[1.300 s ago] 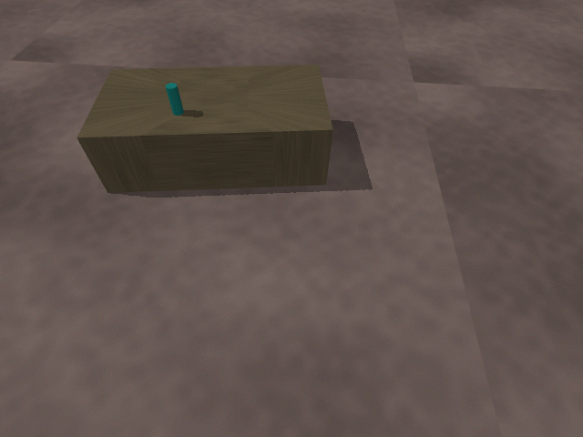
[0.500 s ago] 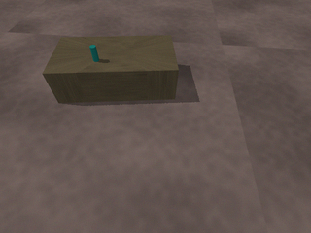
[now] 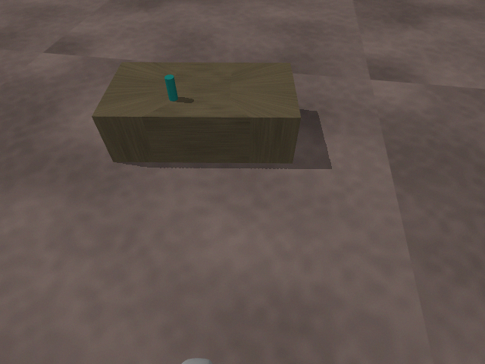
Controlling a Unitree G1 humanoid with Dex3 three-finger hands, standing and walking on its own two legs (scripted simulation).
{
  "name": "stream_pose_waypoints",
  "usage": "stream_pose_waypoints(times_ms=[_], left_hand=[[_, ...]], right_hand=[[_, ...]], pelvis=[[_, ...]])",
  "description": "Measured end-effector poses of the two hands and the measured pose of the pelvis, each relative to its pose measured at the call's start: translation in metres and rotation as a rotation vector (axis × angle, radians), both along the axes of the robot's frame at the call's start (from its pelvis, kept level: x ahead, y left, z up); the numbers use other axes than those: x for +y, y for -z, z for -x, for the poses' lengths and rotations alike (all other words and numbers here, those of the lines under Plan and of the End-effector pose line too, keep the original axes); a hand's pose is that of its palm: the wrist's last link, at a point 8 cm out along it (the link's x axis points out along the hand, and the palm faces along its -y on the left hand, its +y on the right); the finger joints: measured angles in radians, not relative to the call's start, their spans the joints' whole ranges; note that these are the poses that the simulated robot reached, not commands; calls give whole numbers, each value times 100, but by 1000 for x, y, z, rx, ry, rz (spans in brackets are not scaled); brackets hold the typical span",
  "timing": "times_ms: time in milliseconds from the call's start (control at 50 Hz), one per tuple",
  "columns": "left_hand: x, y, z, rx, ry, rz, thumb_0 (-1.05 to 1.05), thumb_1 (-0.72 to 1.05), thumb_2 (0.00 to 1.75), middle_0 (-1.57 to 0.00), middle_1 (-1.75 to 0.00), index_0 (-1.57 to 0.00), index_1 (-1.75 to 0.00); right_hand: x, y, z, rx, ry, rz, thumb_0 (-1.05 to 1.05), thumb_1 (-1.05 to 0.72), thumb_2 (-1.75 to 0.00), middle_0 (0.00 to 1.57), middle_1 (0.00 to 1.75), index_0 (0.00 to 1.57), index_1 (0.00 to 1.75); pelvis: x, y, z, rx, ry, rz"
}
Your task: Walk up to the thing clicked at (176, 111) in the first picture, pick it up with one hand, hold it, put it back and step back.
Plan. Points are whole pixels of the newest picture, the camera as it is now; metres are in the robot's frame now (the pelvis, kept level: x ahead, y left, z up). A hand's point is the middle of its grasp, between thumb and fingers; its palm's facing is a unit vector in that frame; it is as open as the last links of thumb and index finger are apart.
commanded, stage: walk up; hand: left
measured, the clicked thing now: (171, 88) +1.42 +0.41 -0.38
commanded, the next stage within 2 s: none
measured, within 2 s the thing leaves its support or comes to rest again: neither
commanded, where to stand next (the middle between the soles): +0.96 +0.21 m, yaw +1 degrees
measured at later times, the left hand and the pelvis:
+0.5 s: hand (73, 299) +0.25 +0.36 -0.14, palm faces -0.06 -0.93 -0.37, open 7.4 cm; pelvis +0.18 +0.08 -0.01, yaw +2 degrees
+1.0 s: hand (82, 241) +0.40 +0.41 -0.16, palm faces +0.04 -0.92 -0.38, open 7.4 cm; pelvis +0.40 +0.12 -0.02, yaw +5 degrees
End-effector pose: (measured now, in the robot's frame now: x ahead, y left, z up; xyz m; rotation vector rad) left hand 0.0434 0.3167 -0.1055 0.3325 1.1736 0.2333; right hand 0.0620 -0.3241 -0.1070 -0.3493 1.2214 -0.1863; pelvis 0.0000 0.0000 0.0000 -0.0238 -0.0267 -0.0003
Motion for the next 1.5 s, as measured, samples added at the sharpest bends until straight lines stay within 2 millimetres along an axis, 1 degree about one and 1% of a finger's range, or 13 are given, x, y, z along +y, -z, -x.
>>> stream_pose_waypoints(times_ms=[100, 200, 360, 520, 640, 780, 920, 1020, 1080, 1220, 1380, 1440, 1500], left_hand=[[48, 5, 2, 45, -37, -30, 0, 90, 90, -21, -30, -21, -30], [93, 27, -31, 80, -32, -44, 0, 90, 90, -20, -30, -20, -30], [97, 11, -125, -4, 42, 10, 0, 90, 90, -20, -30, -20, -30], [88, -7, -217, -42, 87, -2, 0, 90, 90, -20, -30, -20, -30], [75, -8, -288, -128, 79, -47, 0, 90, 90, -20, -30, -20, -30], [73, -19, -310, -115, 25, -33, 0, 90, 90, -20, -30, -21, -30], [106, -3, -325, -26, -26, -16, 0, 90, 90, -21, -30, -21, -30], [141, 25, -353, 39, -55, -5, 0, 90, 90, -21, -30, -21, -30], [151, 28, -383, 60, -47, 1, 0, 90, 90, -20, -30, -20, -30], [158, 14, -463, 18, 6, 23, 0, 90, 90, -20, -30, -20, -30], [150, 0, -559, -42, 53, -18, 0, 90, 90, -20, -30, -20, -30], [144, -1, -590, -96, 50, -47, 0, 90, 90, -20, -30, -20, -30], [140, -9, -607, -129, 36, -50, 0, 90, 90, -20, -30, -20, -30]], right_hand=[[16, -10, -43, -34, -38, 32, 1, -90, -90, 21, 30, 20, 30], [44, -7, -79, -106, -34, 74, 1, -90, -90, 21, 30, 20, 30], [86, -10, -92, -54, 6, 20, 1, -90, -90, 21, 30, 21, 30], [91, 9, -139, -10, 18, -37, 1, -90, -90, 21, 30, 21, 30], [80, 34, -208, 2, -3, -49, 1, -90, -90, 21, 30, 21, 30], [87, 15, -319, -80, -93, -48, 1, -90, -90, 21, 30, 21, 30], [106, -6, -414, -115, -164, -5, 1, -90, -90, 21, 30, 20, 30], [132, -10, -475, -173, -181, 46, 1, -90, -90, 21, 30, 20, 30], [147, -15, -493, -201, -152, 43, 1, -90, -90, 21, 30, 20, 30], [165, -16, -509, -137, -112, 19, 0, -90, -90, 21, 30, 21, 30], [153, 14, -532, -53, -53, -24, 1, -90, -90, 21, 30, 21, 30], [147, 31, -553, -28, -46, -33, 1, -90, -90, 21, 30, 21, 30], [150, 33, -581, -17, -64, -43, 1, -90, -90, 21, 30, 21, 30]], pelvis=[[26, 7, -28, -10, -32, 12], [61, 26, -61, -21, -33, -19], [81, 7, -114, -21, -29, -33], [81, 7, -185, -13, -29, -46], [67, 22, -245, -15, -38, -18], [74, 7, -299, -10, -53, -13], [96, 9, -359, 2, -74, 6], [127, 25, -407, -3, -78, -13], [138, 21, -429, -6, -76, -10], [149, 8, -482, -3, -62, -28], [143, 17, -548, -9, -54, -46], [136, 26, -571, -21, -60, -23], [136, 21, -589, -26, -62, -31]])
